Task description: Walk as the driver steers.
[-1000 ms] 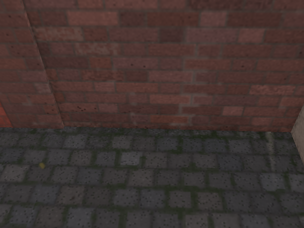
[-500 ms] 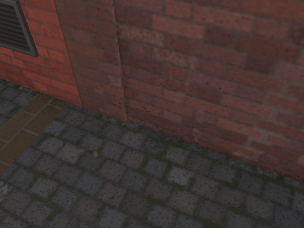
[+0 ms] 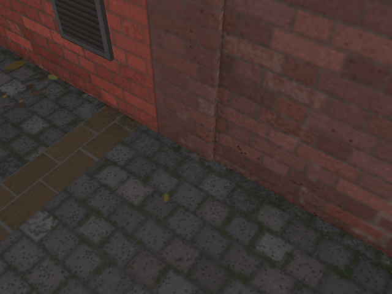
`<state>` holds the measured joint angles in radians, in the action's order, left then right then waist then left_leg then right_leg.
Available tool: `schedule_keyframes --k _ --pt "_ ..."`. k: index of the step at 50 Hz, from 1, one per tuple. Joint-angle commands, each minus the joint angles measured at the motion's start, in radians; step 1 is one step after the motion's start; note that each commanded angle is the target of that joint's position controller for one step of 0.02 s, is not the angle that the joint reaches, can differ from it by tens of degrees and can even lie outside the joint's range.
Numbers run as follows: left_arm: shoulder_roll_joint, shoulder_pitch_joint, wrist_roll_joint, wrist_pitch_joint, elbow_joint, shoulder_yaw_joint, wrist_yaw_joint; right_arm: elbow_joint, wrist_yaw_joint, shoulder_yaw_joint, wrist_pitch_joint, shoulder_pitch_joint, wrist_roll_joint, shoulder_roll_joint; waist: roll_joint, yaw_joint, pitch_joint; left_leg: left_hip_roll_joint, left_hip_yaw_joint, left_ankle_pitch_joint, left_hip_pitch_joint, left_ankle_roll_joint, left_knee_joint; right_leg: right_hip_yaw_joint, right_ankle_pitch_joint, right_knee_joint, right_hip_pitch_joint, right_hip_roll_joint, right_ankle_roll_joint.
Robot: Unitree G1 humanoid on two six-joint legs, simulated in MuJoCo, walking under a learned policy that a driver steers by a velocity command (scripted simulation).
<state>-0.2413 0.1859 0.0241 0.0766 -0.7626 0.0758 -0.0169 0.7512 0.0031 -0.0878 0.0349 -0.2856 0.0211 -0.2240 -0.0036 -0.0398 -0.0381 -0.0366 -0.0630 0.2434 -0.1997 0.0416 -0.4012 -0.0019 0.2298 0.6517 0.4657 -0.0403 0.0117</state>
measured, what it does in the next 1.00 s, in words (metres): walks ahead: right foot, then left foot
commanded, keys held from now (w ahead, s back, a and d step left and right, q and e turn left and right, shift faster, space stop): w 0.38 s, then no key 0.62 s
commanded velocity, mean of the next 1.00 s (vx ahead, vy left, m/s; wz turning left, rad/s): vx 0.27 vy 0.00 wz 0.06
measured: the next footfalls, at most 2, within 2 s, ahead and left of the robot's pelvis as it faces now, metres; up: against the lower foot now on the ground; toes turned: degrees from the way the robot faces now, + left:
right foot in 0.08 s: +0.12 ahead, -0.14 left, +0.00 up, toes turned +1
left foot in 0.54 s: +0.37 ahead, +0.12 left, +0.00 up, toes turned +3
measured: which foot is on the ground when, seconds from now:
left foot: down 0.00-0.08, up 0.10-0.52, down 0.54-1.00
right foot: up 0.00-0.06, down 0.08-0.54, up 0.56-0.92, down 0.94-1.00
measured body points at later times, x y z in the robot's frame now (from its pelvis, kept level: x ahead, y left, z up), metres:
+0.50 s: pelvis +0.19 +0.00 -0.01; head +0.22 -0.01 +0.44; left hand +0.14 +0.26 -0.14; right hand +0.45 -0.20 -0.07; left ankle +0.33 +0.12 -0.72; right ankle +0.08 -0.14 -0.74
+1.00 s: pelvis +0.28 +0.03 -0.01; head +0.30 +0.02 +0.44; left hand +0.40 +0.29 -0.12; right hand +0.43 -0.22 -0.13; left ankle +0.33 +0.11 -0.74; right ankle +0.32 -0.12 -0.75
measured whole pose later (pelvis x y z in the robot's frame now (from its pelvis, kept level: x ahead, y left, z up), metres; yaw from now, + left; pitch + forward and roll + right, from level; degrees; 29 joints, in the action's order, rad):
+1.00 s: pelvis +0.28 +0.03 -0.01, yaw +2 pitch +0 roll +1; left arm -0.25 0.16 -0.02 -0.01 -0.84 0.02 -0.02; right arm 0.79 0.01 -0.02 0.02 -0.16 -0.03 -0.24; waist 0.00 0.00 0.02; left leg -0.06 0.05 0.17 -0.30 0.06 -0.46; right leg -0.04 0.23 0.53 0.30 -0.06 0.04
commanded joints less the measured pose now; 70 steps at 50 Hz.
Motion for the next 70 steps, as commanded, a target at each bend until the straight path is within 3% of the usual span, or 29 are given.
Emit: schedule_keyframes --k 1,4,5,6,7,8,11,13,16,19,22,25,26,27,28,29,30,31,32,36,41,46,47,48,50,52,58,59,70 --pt "-0.087 -0.048 0.002 0.017 0.051 0.021 0.010 -0.070 0.003 -0.039 0.008 0.017 0.008 -0.163 0.145 0.021 0.062 0.263 -0.276 0.222 -0.062 0.183 0.150 0.018 -0.047 -0.082 -0.064 0.003 -0.044" --pt "-0.103 0.161 -0.004 0.035 -0.042 0.035 0.007 -0.094 0.001 -0.012 0.012 0.071 0.003 -0.089 0.108 0.132 0.039 0.157 -0.210 0.203 -0.215 0.114 -0.052 -0.003 0.017 -0.142 -0.354 0.003 -0.078" --pt "-0.157 0.285 -0.012 0.041 -0.073 0.045 0.003 -0.124 -0.001 0.011 0.018 0.105 -0.004 -0.013 -0.083 0.169 0.017 0.044 -0.064 0.140 -0.346 0.045 -0.416 -0.228 0.150 -0.270 -0.466 -0.152 -0.128" --pt "-0.272 0.305 -0.032 0.038 -0.067 0.067 0.008 -0.172 -0.004 0.009 0.034 0.073 0.011 -0.017 -0.400 0.138 0.016 -0.043 0.028 0.306 -0.625 -0.004 -0.676 -0.672 0.483 -0.473 -0.567 -0.342 -0.290" --pt "-0.194 0.238 -0.032 0.038 -0.043 0.047 0.008 -0.170 -0.006 -0.011 0.042 0.102 0.013 -0.114 -0.266 0.136 0.069 0.039 -0.032 0.284 -0.721 -0.007 -0.820 -0.722 0.652 -0.499 -0.506 -0.362 -0.315" --pt "-0.152 0.190 -0.033 0.036 -0.028 0.031 0.005 -0.171 -0.005 -0.014 0.043 0.117 0.013 -0.126 -0.197 0.121 0.102 0.071 -0.025 0.184 -0.751 -0.007 -0.865 -0.631 0.598 -0.491 -0.472 -0.323 -0.294" --pt "-0.113 0.127 -0.043 0.026 -0.034 0.003 -0.010 -0.180 0.002 -0.001 0.047 0.161 -0.017 -0.074 -0.074 0.080 0.094 0.139 -0.004 -0.011 -0.659 -0.019 -0.788 -0.408 0.283 -0.513 -0.360 -0.235 -0.246" --pt "-0.095 0.145 -0.038 0.025 -0.058 -0.009 -0.018 -0.186 0.008 0.008 0.041 0.165 -0.013 -0.041 -0.069 0.070 0.074 0.139 0.018 -0.093 -0.617 -0.036 -0.706 -0.294 0.112 -0.518 -0.341 -0.198 -0.237" --pt "-0.130 0.155 -0.025 0.016 -0.068 -0.007 -0.015 -0.203 0.007 0.018 0.038 0.212 -0.021 -0.019 -0.047 0.079 0.059 0.115 0.053 -0.198 -0.502 -0.052 -0.485 -0.158 -0.113 -0.514 -0.306 -0.158 -0.216" --pt "-0.157 0.203 -0.016 0.008 -0.091 -0.007 -0.011 -0.228 0.017 0.023 0.036 0.300 -0.003 -0.016 -0.070 0.118 0.073 0.084 0.085 -0.248 -0.430 -0.051 -0.304 -0.120 -0.146 -0.516 -0.332 -0.168 -0.213" --pt "-0.161 0.223 -0.011 -0.010 -0.109 -0.012 -0.005 -0.253 0.025 0.018 0.038 0.355 -0.002 -0.031 -0.101 0.130 0.101 0.056 0.087 -0.232 -0.387 -0.030 -0.183 -0.114 -0.365 -0.445 -0.402 -0.183 -0.198" --pt "-0.205 0.177 0.006 -0.027 -0.105 0.005 -0.005 -0.226 0.021 -0.009 0.054 0.243 -0.017 -0.102 -0.137 0.058 0.020 0.027 0.085 -0.243 -0.209 0.008 -0.069 -0.086 -0.636 -0.279 -0.453 -0.173 -0.146" --pt "-0.173 0.179 0.005 -0.031 -0.109 -0.007 -0.009 -0.187 0.020 -0.021 0.059 0.135 -0.027 -0.130 -0.099 0.005 -0.046 0.007 0.104 -0.324 -0.043 0.032 -0.011 -0.062 -0.684 -0.162 -0.426 -0.131 -0.118" --pt "-0.148 0.175 -0.016 -0.029 -0.090 -0.016 -0.011 -0.155 0.008 -0.034 0.060 0.012 -0.039 -0.177 -0.039 -0.039 -0.140 0.097 0.038 -0.573 0.208 0.063 -0.063 -0.027 -0.514 0.027 -0.276 -0.074 -0.077" --pt "-0.041 0.234 -0.054 -0.015 -0.062 -0.049 -0.002 -0.141 -0.001 -0.032 0.051 -0.089 -0.070 -0.228 0.226 -0.028 -0.266 0.355 -0.243 -1.030 0.555 0.189 -0.167 0.015 0.200 0.406 0.063 0.055 -0.015" --pt "-0.060 0.353 -0.034 0.002 -0.092 -0.054 0.008 -0.144 0.005 -0.027 0.048 -0.116 -0.074 -0.222 0.312 -0.011 -0.441 0.500 -0.526 -0.929 0.584 0.330 -0.042 -0.131 0.462 0.644 0.149 0.112 0.002" --pt "-0.144 0.302 -0.013 -0.003 -0.103 -0.026 0.011 -0.153 0.010 -0.023 0.040 -0.042 -0.058 -0.190 0.161 -0.015 -0.340 0.444 -0.450 -0.709 0.461 0.305 0.013 -0.147 0.379 0.734 0.199 0.060 0.009" --pt "-0.165 0.183 -0.014 -0.016 -0.070 -0.021 0.014 -0.160 0.013 -0.006 0.040 0.052 -0.036 -0.150 0.084 0.007 -0.208 0.386 -0.311 -0.626 0.336 0.267 0.025 -0.082 0.308 0.695 0.250 0.002 0.014" --pt "-0.155 0.128 -0.029 -0.033 -0.061 -0.019 0.006 -0.157 0.017 0.010 0.042 0.115 -0.031 -0.116 0.011 0.033 -0.144 0.337 -0.244 -0.616 0.193 0.238 0.059 -0.074 0.239 0.629 0.200 -0.038 0.027" --pt "-0.088 0.171 -0.039 -0.085 -0.058 -0.024 -0.014 -0.114 0.022 0.022 0.047 0.212 -0.056 -0.113 0.105 0.119 -0.080 0.229 -0.068 -0.536 -0.129 0.198 0.142 -0.045 0.132 0.350 -0.090 -0.051 0.058" --pt "-0.104 0.053 -0.038 -0.100 -0.035 -0.027 -0.020 -0.076 0.006 0.016 0.021 0.199 -0.049 -0.159 0.132 0.067 -0.040 0.229 -0.114 -0.025 -0.149 0.192 0.205 -0.045 0.047 0.066 -0.150 -0.036 0.052" --pt "-0.117 0.008 -0.056 -0.085 -0.029 -0.025 -0.011 -0.029 0.000 0.039 0.002 0.166 -0.036 -0.120 0.085 0.073 0.000 0.180 -0.125 0.247 -0.159 0.108 0.152 -0.041 -0.045 -0.209 -0.286 -0.030 0.002" --pt "-0.134 0.009 -0.064 -0.080 -0.022 -0.026 -0.013 -0.018 -0.001 0.046 0.004 0.144 -0.042 -0.108 0.059 0.067 -0.007 0.151 -0.113 0.244 -0.173 0.073 0.115 -0.085 -0.097 -0.228 -0.324 -0.076 -0.016" --pt "-0.190 -0.025 -0.050 -0.081 -0.026 -0.011 -0.016 -0.028 0.003 0.049 0.003 0.113 -0.050 -0.091 -0.027 0.018 0.011 0.093 -0.048 0.188 -0.179 0.037 0.101 -0.086 -0.019 -0.195 -0.275 -0.081 -0.042" --pt "-0.116 -0.031 -0.047 -0.074 -0.036 -0.028 -0.006 -0.033 -0.002 0.048 -0.004 0.164 -0.057 -0.104 -0.077 0.043 0.004 0.060 0.017 0.068 -0.050 0.010 0.016 -0.089 0.084 -0.245 -0.161 -0.068 -0.041" --pt "-0.102 -0.058 -0.053 -0.059 -0.037 -0.036 0.002 -0.023 -0.010 0.048 -0.014 0.154 -0.053 -0.104 -0.112 0.032 0.002 0.060 0.026 -0.035 -0.006 0.023 -0.020 -0.082 0.024 -0.247 -0.149 -0.061 -0.014" --pt "-0.113 -0.025 -0.045 -0.061 -0.067 -0.046 0.003 0.012 -0.014 0.054 -0.030 0.164 -0.043 -0.096 -0.048 0.052 -0.001 0.068 0.014 -0.179 0.033 0.046 -0.034 -0.053 -0.097 -0.200 -0.185 -0.045 0.002" --pt "-0.112 -0.032 -0.054 -0.060 -0.065 -0.051 0.003 0.005 -0.017 0.052 -0.037 0.195 -0.038 -0.100 -0.023 0.060 0.005 0.066 0.017 -0.203 0.025 0.040 -0.027 -0.051 -0.118 -0.202 -0.189 -0.048 0.007" --pt "-0.115 -0.025 -0.048 -0.056 -0.131 -0.069 0.008 0.070 -0.035 0.049 -0.066 0.197 -0.037 -0.102 0.001 0.055 0.013 0.071 0.009 -0.200 0.072 0.033 0.009 -0.037 -0.077 -0.235 -0.201 -0.034 0.012"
